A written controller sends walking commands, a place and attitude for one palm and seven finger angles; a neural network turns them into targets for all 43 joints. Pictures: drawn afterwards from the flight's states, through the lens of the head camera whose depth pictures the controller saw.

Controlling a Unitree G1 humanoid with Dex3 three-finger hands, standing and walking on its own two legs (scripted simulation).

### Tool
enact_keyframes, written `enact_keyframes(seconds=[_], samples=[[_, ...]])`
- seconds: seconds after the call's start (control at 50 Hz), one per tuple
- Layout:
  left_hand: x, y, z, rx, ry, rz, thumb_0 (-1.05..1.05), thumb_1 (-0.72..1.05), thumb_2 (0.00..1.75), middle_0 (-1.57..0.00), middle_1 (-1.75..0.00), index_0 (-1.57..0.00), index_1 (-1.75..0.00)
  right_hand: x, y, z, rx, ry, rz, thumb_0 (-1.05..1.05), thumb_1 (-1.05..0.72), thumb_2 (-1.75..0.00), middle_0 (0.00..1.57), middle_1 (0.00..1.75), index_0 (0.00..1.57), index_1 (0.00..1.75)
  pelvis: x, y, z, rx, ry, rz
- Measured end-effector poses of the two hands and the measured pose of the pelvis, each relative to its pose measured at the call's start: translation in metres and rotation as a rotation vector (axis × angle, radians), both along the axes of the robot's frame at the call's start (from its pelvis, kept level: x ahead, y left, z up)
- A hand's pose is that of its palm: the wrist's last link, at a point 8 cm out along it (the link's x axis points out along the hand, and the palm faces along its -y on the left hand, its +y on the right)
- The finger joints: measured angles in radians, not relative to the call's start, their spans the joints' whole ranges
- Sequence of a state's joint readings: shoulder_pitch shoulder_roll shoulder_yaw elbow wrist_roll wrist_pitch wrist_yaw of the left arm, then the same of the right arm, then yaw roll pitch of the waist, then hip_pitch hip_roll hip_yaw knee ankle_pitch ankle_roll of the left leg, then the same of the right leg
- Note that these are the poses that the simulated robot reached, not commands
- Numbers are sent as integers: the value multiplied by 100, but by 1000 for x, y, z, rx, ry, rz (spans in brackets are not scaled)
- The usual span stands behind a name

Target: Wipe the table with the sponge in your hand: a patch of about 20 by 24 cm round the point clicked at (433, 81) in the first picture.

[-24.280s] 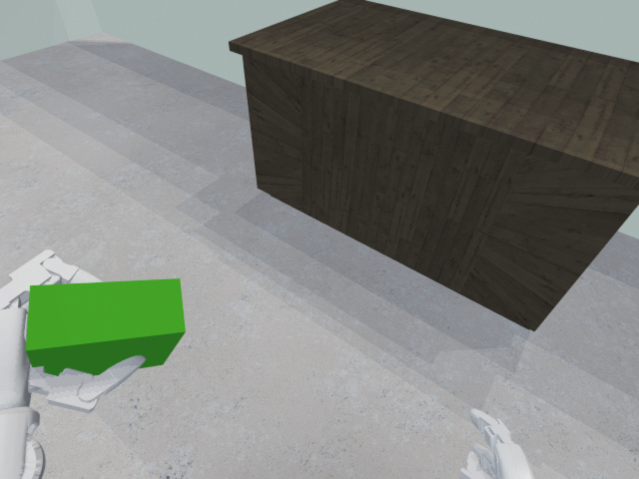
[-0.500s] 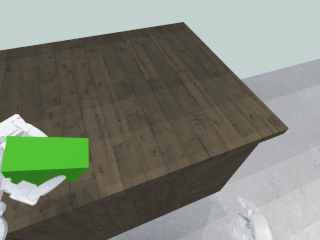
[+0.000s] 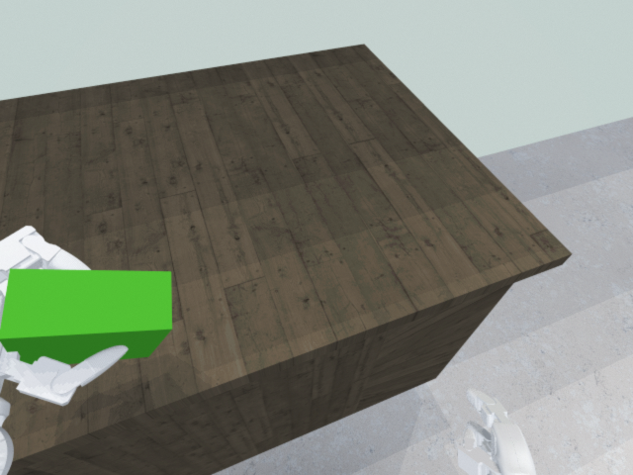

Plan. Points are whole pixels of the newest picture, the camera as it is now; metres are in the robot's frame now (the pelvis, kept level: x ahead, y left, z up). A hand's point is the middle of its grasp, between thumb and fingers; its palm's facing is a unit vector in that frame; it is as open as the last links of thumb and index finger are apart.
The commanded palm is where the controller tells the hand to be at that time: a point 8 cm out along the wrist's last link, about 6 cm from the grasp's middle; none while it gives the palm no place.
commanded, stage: shuffle to correct the standing spot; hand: left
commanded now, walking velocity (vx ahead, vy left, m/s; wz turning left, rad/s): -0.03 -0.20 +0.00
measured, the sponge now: (115, 320) +0.23 +0.21 +0.14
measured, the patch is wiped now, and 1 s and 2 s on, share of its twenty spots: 0.00 0.00 0.00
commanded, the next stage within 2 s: come to a stop and stand still in 0.82 s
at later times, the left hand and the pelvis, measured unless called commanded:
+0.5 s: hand (67, 324) +0.22 +0.24 +0.16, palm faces +0.30 -0.86 -0.41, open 9.7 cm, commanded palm +0.16 +0.28 +0.18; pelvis +0.00 +0.00 +0.00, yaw +0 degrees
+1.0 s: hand (51, 319) +0.22 +0.25 +0.16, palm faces +0.30 -0.82 -0.48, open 9.7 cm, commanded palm +0.15 +0.28 +0.18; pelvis +0.00 +0.00 +0.00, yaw +0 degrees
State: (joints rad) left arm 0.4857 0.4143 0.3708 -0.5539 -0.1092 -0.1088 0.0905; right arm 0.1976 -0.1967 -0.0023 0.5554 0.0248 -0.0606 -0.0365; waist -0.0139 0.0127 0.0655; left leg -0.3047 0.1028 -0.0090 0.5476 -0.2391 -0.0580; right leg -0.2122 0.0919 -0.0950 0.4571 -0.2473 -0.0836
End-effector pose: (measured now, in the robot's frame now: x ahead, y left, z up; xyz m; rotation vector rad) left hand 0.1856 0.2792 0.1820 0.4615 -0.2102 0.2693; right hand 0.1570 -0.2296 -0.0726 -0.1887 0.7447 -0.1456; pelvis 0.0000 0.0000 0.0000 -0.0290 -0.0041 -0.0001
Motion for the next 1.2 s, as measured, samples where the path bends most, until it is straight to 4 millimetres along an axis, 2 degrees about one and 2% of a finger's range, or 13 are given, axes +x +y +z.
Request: enact_keyframes(seconds=[0.22, 0.42, 0.62, 0.82, 0.96, 1.02, 1.06, 1.1, 1.14, 1.2], samples=[[-6, 0, -7, -7, 47, 4, 0, -46, 103, -79, -137, -78, -137, 1, 1, -2, 6, -3, 0, 1, -90, -90, 20, 30, 20, 30, 0, 1, -1, 2, 1, -2], [-4, -1, 0, 0, 9, 14, 0, -46, 103, -79, -137, -78, -137, 2, 1, -2, 9, -4, 8, 1, -90, -90, 20, 30, 20, 30, 0, -1, 0, 1, 1, 3], [-8, -3, -8, -19, 37, 5, 0, -46, 103, -79, -137, -78, -137, -1, -3, -2, 2, -6, -4, 1, -90, -90, 20, 30, 20, 30, -1, -1, -2, 3, -4, 2], [-10, -1, 2, 7, 9, 16, 0, -46, 103, -79, -137, -78, -137, -2, -1, -2, 4, -3, 7, 1, -90, -90, 20, 30, 20, 30, -3, -2, 0, 1, 1, 6], [-11, -1, -9, -23, 44, 27, 0, -46, 103, -79, -137, -78, -137, -2, -1, -4, 11, -6, 2, 1, -90, -90, 20, 30, 20, 30, -2, -2, -2, 2, -1, 3], [2, 21, 7, 114, -26, 13, 0, -46, 103, -79, -136, -78, -136, -8, -1, -4, -30, 17, 44, 1, -90, -90, 20, 30, 20, 30, -6, -5, 0, 12, -2, 2], [8, 40, 10, 109, -72, 64, 0, -46, 103, -79, -136, -78, -136, -12, -2, -1, -36, 18, 55, 1, -90, -90, 20, 30, 20, 30, -9, -3, 0, 17, -3, -15], [10, 47, 7, 71, -90, 89, 0, -46, 103, -79, -137, -78, -137, -15, -4, 3, -44, -4, 51, 1, -90, -90, 20, 30, 20, 30, -12, 4, -1, 18, -5, -26], [9, 40, 0, 22, -87, 68, 0, -46, 103, -78, -137, -77, -137, -18, -3, 5, -46, -25, 38, 2, -90, -90, 20, 30, 20, 30, -14, 13, -1, 24, -11, -36], [3, 20, -12, -29, -50, -25, 0, -45, 103, -78, -137, -77, -138, -21, 3, 6, -46, -52, 14, 2, -90, -90, 20, 30, 20, 30, -16, 27, -1, 22, -19, -41]])
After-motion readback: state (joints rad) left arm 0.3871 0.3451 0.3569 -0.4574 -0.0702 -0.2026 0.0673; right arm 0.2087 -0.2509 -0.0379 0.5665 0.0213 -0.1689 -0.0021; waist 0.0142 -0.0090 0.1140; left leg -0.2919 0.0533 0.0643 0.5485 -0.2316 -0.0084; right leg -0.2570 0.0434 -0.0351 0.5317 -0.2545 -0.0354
